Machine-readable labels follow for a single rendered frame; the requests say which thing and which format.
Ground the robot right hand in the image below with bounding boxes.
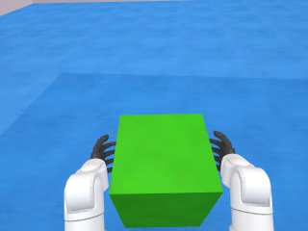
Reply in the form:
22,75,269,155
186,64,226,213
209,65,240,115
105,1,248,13
209,131,236,171

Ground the robot left hand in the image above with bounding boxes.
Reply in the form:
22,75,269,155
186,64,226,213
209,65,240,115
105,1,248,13
90,135,116,173

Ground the carton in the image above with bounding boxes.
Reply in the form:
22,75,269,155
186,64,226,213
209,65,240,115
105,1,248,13
109,114,223,228

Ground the robot left forearm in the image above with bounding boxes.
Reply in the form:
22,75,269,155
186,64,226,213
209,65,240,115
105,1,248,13
64,158,109,231

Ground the robot right forearm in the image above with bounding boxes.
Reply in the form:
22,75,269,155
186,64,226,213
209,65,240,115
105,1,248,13
220,153,274,231

